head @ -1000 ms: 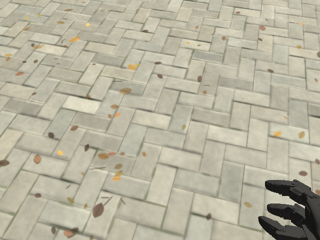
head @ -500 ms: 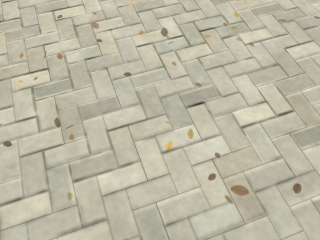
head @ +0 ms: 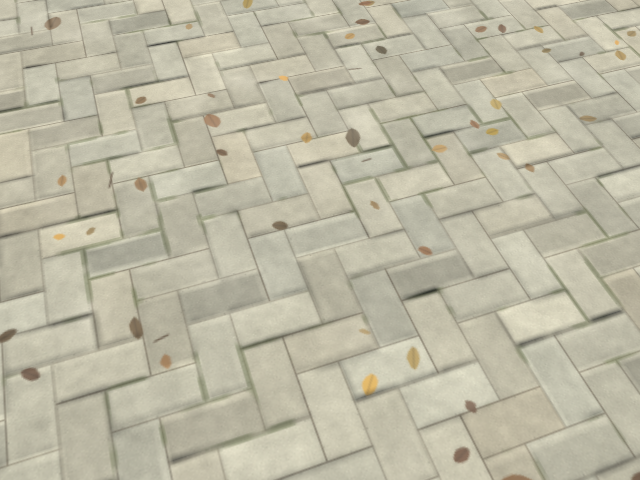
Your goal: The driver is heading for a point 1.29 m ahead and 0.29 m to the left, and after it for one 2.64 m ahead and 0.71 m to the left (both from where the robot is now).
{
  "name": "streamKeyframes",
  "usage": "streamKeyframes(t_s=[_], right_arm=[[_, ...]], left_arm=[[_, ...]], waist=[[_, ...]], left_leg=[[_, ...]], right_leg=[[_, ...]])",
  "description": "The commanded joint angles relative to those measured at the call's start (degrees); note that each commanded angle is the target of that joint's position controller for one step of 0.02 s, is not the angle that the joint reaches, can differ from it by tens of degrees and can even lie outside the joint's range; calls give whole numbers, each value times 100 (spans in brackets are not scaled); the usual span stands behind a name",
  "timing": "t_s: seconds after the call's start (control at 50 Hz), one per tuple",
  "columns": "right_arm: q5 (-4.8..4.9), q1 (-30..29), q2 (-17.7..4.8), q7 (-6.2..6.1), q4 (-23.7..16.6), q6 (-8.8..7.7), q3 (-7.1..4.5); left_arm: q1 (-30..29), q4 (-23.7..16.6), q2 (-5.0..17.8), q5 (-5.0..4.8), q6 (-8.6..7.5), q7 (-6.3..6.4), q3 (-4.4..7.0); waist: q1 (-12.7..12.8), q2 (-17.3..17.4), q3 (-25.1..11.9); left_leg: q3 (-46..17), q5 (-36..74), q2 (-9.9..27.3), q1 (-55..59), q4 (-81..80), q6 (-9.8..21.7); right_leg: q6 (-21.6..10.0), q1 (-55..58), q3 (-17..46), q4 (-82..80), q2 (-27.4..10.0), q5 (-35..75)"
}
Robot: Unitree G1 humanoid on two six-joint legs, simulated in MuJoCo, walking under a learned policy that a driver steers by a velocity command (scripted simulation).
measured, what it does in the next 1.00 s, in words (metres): steps to the left, turning left: right foot, then left foot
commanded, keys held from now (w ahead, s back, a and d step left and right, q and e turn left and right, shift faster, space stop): q+shift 0.38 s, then w+q+shift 0.12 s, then w+shift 0.14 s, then w+e+shift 0.36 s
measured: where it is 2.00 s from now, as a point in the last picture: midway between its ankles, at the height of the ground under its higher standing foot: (138, 265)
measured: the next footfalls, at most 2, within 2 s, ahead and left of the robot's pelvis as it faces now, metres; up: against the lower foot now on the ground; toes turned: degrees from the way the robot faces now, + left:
right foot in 0.14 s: +0.07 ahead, -0.12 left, +0.00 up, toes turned +16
left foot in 0.70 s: +0.05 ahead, +0.23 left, +0.00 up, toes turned +39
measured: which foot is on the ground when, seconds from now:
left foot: down 0.00-0.16, up 0.18-0.68, down 0.70-1.00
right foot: up 0.00-0.12, down 0.14-0.70, up 0.72-1.00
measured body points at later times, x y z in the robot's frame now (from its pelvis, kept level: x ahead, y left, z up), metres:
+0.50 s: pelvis +0.03 -0.01 +0.01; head +0.07 +0.00 +0.46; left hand +0.01 +0.30 -0.09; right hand +0.31 -0.17 -0.08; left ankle -0.02 +0.14 -0.68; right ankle +0.03 -0.13 -0.74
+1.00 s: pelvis +0.21 +0.23 -0.01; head +0.23 +0.24 +0.43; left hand +0.24 +0.53 -0.12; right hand +0.34 -0.02 -0.13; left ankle +0.02 +0.20 -0.74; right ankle +0.45 +0.19 -0.66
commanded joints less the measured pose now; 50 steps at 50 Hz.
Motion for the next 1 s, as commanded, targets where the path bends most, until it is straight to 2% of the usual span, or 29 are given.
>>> streamKeyframes(t_s=[0.02,0.1,0.12,0.14,0.16,0.18,0.2,0.22,0.26,0.32,0.38,0.42,0.46,0.5,0.54,0.64,0.66,0.68,0.7,0.72,0.74,0.76,0.78,0.8,0.82,0.84,0.9,0.94,1.0], right_arm=[[23,-298,-1000,-131,-533,125,-394],[94,-308,-1121,-166,-628,222,-530],[142,-408,-1103,-175,-661,230,-532],[159,-331,-955,-178,-669,231,-492],[139,-233,-669,-152,-762,231,-422],[115,-91,-861,-104,-786,146,-494],[64,6,-1259,-70,-657,117,-610],[51,132,-1302,-60,-497,152,-645],[22,307,-957,-60,-387,239,-555],[125,-273,-742,20,-700,223,-414],[119,-620,-603,121,-941,200,-307],[140,-821,-596,186,-1060,208,-261],[159,-1003,-678,246,-1175,194,-265],[147,-1208,-664,287,-1255,145,-252],[130,-1384,-483,299,-1301,68,-178],[122,-1190,-352,384,-1085,-93,-82],[111,-826,-377,391,-938,-122,-106],[114,-35,-592,372,-650,-147,-237],[120,1188,-1052,302,-288,-140,-474],[34,1989,-1839,192,-155,-193,-596],[-30,1698,-1565,194,-438,-354,-508],[-52,1476,-1135,233,-372,-440,-371],[-32,1290,-910,241,-288,-476,-301],[-43,899,-703,252,-255,-487,-235],[-111,543,-476,255,-264,-517,-161],[-144,359,-347,240,-259,-567,-137],[-166,223,-372,195,-106,-747,-187],[-184,265,-400,115,19,-799,-200],[-129,559,-521,-13,246,-792,-203]], left_arm=[[10,-288,257,-69,-124,-33,113],[354,-87,454,-120,-244,-114,202],[607,25,527,-116,-260,-108,249],[790,101,756,-79,-255,-80,330],[707,58,1245,100,-217,-56,423],[226,-70,1265,360,-235,-68,424],[-165,-225,917,355,-276,-17,325],[-439,-295,620,247,-293,47,247],[-517,-296,507,82,-272,139,185],[-29,-198,620,129,-190,187,194],[312,-116,866,137,-93,156,271],[641,-57,1088,63,-132,68,363],[689,-54,1250,-12,-248,-8,426],[775,-19,1288,-42,-350,-54,468],[997,103,1262,-75,-436,-108,478],[1098,391,1265,-182,-535,-266,441],[983,443,1298,-231,-526,-277,413],[876,489,1260,-254,-542,-266,353],[750,437,1020,-172,-616,-261,220],[461,11,372,-2,-718,-275,6],[298,-32,680,-318,-877,-273,62],[132,-113,960,-521,-916,-300,146],[252,-86,923,-463,-906,-316,129],[379,6,893,-320,-872,-316,138],[627,124,855,-261,-790,-347,156],[886,267,703,-279,-689,-384,129],[877,269,338,-317,-517,-377,29],[515,125,310,-312,-517,-357,1],[2,-75,188,-258,-587,-499,-61]], waist=[[185,989,-945],[263,1217,-1028],[412,1169,-1034],[419,956,-1101],[236,-382,-1016],[79,-1287,-697],[-37,-954,-569],[-102,-634,-487],[-54,-594,-379],[318,-678,-282],[572,-748,-397],[787,-696,-549],[815,-769,-338],[842,-643,-149],[883,-485,-25],[575,-557,179],[238,-499,131],[-305,-344,-215],[-983,11,-865],[-1104,1856,-1367],[-1106,1120,-1689],[-1016,686,-1016],[-754,754,-583],[-447,648,-268],[-130,774,-39],[68,755,52],[271,349,411],[258,276,686],[146,76,799]], left_leg=[[-1822,-325,877,1217,-990,833],[-2281,-811,829,1017,-1117,790],[-2230,-1079,696,744,-1046,642],[-2007,-1726,436,204,-733,390],[-1089,-2541,-209,-943,503,109],[-315,-2574,-399,-1428,1929,-129],[-146,-2248,22,-1398,2795,-289],[-58,-1857,73,-1313,3140,-344],[115,-1392,184,-1592,3934,-477],[658,-1064,534,-1991,3720,-680],[857,-1119,772,-1931,3066,-770],[963,-1122,932,-1883,2807,-689],[980,-1178,1019,-2084,2599,-519],[991,-1200,1071,-2290,2382,-345],[1005,-1319,1045,-2149,2042,-166],[1412,-1645,709,-656,990,271],[1613,-1471,487,280,545,384],[1832,-1114,159,1816,204,531],[1387,-1008,213,3740,378,702],[-1410,-2301,1929,5137,-375,1259],[-2955,-3122,2649,4976,-1069,1608],[-2147,-2837,2595,4529,-1189,1426],[-1403,-2520,2393,3980,-1267,1288],[-844,-1988,2160,3426,-1364,1132],[-251,-1163,1940,2830,-1461,955],[197,-609,1823,2437,-1618,816],[1255,715,1554,1824,-2052,556],[1826,1340,1360,1683,-2302,356],[2409,2677,1257,1816,-2377,-43]], right_leg=[[101,-55,58,-995,49,257],[-67,842,140,-2472,31,830],[-166,1350,88,-3089,-89,1309],[-360,2062,331,-3461,-611,1539],[-1006,2538,1682,-3724,-1872,1153],[-1538,1871,2521,-3963,-2791,1828],[-1592,1646,2092,-3890,-2799,2220],[-1348,1544,1426,-3763,-2359,2285],[-1177,1713,674,-3568,-2002,2825],[-1362,2147,16,-3527,-1940,3714],[-1492,2625,-204,-3467,-2169,4156],[-1508,2793,-67,-3933,-2449,2078],[-1418,2875,147,-4348,-2675,444],[-1302,3116,88,-4523,-2809,39],[-1256,3158,-109,-4587,-2802,118],[-1194,2443,-938,-4449,-2622,699],[-1151,1901,-1190,-4070,-2527,1438],[-1059,1136,-1566,-3083,-2335,2839],[-833,8,-1862,-1364,-1974,3557],[-400,-2188,-1666,1243,-1233,-144],[-442,-3079,-158,2392,-786,-498],[-531,-3512,153,2531,-988,66],[-553,-3435,120,2310,-1234,593],[-501,-3213,92,2047,-1422,1086],[-449,-2797,126,1880,-1551,1516],[-402,-2503,128,1909,-1603,1835],[-291,-2354,117,1630,-1453,2512],[-342,-2327,-181,952,-1223,2999],[-603,-1759,-930,-327,-932,3553]])
Keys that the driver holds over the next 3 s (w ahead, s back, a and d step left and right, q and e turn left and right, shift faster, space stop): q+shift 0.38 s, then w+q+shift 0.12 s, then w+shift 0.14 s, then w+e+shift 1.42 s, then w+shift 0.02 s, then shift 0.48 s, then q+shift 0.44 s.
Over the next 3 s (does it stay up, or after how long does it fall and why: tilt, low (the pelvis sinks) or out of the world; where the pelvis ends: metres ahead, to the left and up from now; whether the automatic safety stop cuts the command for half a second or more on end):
stays up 1.36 0.13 0.01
